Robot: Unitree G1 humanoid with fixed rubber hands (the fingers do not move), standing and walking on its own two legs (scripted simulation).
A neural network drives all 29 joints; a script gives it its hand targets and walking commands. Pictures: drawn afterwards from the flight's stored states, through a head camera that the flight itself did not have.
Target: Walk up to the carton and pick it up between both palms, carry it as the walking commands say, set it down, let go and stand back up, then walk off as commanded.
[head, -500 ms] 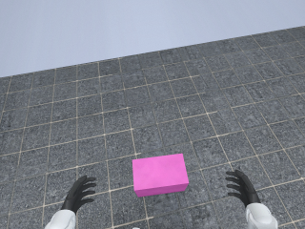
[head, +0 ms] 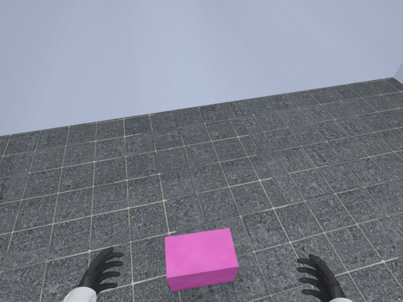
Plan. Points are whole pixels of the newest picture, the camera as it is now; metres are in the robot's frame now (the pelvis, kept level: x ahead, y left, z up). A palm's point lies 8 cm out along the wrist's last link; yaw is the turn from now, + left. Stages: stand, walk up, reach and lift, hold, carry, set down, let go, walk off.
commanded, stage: let go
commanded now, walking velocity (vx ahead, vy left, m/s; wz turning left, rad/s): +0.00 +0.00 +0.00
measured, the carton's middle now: (200, 260) +0.42 +0.04 -0.66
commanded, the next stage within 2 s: stand in 0.08 s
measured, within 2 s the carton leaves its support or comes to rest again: neither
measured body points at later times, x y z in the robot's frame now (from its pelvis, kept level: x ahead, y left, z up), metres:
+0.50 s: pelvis +0.02 +0.02 +0.00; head +0.02 +0.04 +0.45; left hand +0.16 +0.31 -0.10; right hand +0.15 -0.28 -0.08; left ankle +0.01 +0.11 -0.74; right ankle -0.03 -0.09 -0.74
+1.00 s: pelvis +0.01 +0.03 +0.01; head +0.01 +0.05 +0.46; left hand +0.13 +0.34 -0.11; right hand +0.12 -0.28 -0.09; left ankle +0.01 +0.11 -0.74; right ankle -0.03 -0.09 -0.74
